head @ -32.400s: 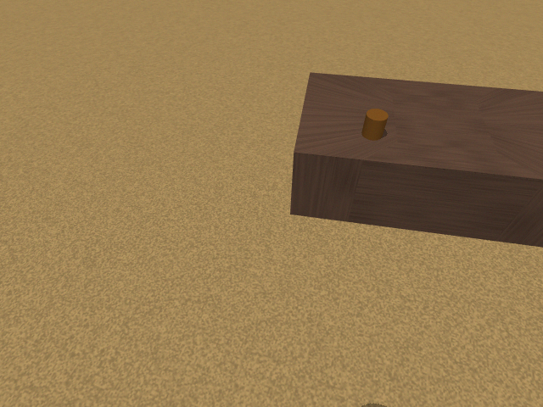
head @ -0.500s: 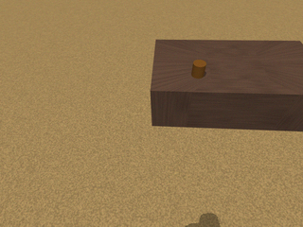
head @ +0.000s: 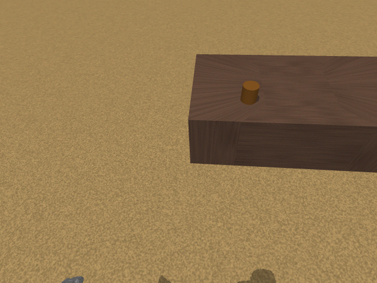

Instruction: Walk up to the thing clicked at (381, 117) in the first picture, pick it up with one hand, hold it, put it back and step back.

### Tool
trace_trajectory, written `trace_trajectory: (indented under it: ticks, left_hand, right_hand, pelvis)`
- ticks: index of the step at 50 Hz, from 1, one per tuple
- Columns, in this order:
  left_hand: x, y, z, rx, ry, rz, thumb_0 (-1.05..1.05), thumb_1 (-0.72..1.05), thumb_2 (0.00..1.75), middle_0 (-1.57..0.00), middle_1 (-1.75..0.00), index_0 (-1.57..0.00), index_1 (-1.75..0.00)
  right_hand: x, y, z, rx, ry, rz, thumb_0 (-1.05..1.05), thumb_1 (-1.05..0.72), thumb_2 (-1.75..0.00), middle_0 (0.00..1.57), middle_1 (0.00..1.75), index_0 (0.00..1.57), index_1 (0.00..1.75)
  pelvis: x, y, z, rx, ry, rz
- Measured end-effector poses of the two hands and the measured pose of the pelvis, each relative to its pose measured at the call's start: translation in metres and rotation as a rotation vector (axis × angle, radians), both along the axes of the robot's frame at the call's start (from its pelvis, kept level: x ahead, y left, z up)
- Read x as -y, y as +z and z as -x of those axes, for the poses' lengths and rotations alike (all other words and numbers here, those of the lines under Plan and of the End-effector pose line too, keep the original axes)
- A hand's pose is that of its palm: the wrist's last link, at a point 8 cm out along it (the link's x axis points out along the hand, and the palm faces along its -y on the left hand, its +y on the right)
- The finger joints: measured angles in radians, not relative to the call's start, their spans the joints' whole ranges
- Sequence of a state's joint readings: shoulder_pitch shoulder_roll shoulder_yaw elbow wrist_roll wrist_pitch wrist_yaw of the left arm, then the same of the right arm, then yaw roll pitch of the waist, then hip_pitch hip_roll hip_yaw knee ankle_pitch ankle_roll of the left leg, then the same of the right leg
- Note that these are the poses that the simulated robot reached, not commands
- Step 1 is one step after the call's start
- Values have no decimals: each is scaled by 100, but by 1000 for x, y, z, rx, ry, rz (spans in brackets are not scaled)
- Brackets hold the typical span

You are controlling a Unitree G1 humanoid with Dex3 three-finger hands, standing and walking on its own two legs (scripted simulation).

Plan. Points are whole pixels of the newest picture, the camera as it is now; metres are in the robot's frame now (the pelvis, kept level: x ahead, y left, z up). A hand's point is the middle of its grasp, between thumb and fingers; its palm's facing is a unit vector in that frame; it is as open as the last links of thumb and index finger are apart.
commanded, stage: step back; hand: right
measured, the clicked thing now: (249, 92) +1.10 -0.27 -0.32
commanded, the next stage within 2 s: stand in 0.30 s
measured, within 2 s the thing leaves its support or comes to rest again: neither
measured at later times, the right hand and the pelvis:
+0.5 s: hand out of the picture +0.13 -0.23 -0.13, palm faces +0.00 +0.94 -0.34, open 7.4 cm; pelvis +0.02 +0.02 +0.02, yaw -1 degrees
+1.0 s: hand out of the picture +0.04 -0.25 -0.14, palm faces +0.01 +0.95 -0.31, open 7.4 cm; pelvis -0.01 +0.00 +0.02, yaw -2 degrees
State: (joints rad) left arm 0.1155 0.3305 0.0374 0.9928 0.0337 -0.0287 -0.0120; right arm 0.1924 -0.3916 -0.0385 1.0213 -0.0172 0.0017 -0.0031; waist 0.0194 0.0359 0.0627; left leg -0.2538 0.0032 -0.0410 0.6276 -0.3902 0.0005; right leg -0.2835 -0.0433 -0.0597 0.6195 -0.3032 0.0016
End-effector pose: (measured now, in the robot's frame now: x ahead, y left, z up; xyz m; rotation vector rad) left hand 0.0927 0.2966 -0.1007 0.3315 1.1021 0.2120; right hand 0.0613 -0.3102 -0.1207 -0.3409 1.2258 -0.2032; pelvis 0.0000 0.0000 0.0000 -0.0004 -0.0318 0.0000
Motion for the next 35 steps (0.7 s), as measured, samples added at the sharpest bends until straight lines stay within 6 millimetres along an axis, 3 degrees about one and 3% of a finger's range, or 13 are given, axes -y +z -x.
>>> trace_trajectory:
  ticks: [9, 21, 27, 35]
  left_hand:
    - [-20, -4, -14, -32, 24, 11, 0, 90, 90, -20, -30, -21, -30]
    - [-21, 1, -16, -56, 16, 24, 0, 90, 90, -20, -30, -20, -30]
    - [-13, 2, -7, -75, 3, 35, 0, 90, 90, -20, -30, -21, -30]
    - [-6, 5, 8, -95, -7, 32, 0, 90, 90, -20, -30, -21, -30]
  right_hand:
    - [-29, 10, -25, 5, 2, -22, 0, -90, -90, 20, 30, 20, 30]
    - [-39, 26, -62, 97, 17, -30, 0, -90, -90, 20, 30, 20, 30]
    - [-35, 30, -60, 115, 8, -31, 0, -90, -90, 20, 30, 20, 30]
    - [-26, 27, -34, 77, -13, -37, 0, -90, -90, 20, 30, 20, 30]
  pelvis:
    - [-10, 7, -14, -4, -11, 7]
    - [-18, 16, -19, 12, -18, 3]
    - [-16, 20, -15, 25, -23, -1]
    - [-10, 22, -5, 32, -25, -4]
